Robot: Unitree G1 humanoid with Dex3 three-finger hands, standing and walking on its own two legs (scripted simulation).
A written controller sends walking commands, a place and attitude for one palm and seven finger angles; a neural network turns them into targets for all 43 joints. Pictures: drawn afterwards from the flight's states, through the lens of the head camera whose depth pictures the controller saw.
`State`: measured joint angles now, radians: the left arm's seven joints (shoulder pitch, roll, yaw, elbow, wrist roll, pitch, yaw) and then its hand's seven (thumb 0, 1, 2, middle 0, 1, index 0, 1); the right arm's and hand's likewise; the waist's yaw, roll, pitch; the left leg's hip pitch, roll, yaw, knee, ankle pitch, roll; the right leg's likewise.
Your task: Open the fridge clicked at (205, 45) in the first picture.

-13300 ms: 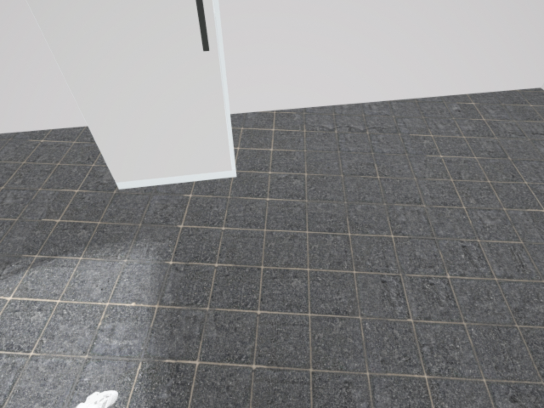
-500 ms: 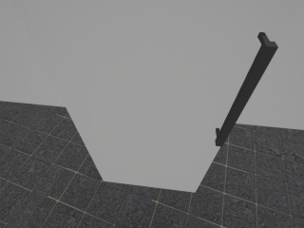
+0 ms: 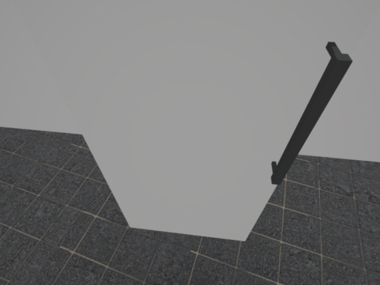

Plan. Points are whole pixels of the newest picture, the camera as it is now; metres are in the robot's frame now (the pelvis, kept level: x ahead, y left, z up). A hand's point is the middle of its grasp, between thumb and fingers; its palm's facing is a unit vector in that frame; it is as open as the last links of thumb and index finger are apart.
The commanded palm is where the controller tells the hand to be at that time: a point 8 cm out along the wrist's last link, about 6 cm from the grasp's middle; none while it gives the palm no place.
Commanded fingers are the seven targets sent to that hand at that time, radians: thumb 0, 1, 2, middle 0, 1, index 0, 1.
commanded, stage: look again from close up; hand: right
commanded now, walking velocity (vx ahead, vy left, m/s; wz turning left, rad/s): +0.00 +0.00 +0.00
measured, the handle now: (297, 128) +0.41 -0.20 +0.13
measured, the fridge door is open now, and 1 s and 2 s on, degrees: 0 0 0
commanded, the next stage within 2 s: raise the hand to about handle height in 0.46 s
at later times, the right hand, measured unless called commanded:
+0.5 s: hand out of the picture +0.00 -0.16 -0.18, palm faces +0.03 +0.98 -0.18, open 7.4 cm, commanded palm none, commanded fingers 0.00 -0.90 -0.90 0.20 0.30 0.20 0.30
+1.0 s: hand out of the picture +0.13 -0.18 -0.07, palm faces +0.13 +0.99 +0.04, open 8.6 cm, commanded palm +0.12 -0.24 -0.03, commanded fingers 0.00 -0.36 -0.67 0.24 0.64 0.24 0.64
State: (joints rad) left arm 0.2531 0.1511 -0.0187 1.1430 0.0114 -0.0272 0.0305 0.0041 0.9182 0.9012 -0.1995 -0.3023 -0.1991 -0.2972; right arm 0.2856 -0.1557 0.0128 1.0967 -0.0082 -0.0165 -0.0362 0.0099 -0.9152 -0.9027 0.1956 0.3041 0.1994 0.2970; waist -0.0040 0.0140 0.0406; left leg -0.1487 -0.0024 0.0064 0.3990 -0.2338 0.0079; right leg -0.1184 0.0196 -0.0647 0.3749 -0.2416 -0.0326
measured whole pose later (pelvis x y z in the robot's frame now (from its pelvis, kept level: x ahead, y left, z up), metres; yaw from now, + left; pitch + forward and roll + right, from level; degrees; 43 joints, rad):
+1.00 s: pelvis -0.03 +0.02 -0.06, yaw -2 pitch +9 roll +0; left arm 0.14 0.28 0.06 0.48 -0.02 -0.21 0.02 0.01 0.91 0.90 -0.20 -0.30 -0.20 -0.30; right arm 0.48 -0.19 -0.16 0.15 0.25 -0.40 0.26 0.01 -0.59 -0.77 0.22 0.51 0.23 0.50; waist -0.02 0.06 -0.10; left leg -0.67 -0.01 0.06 0.98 -0.46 0.05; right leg -0.67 -0.01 -0.02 0.97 -0.46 -0.01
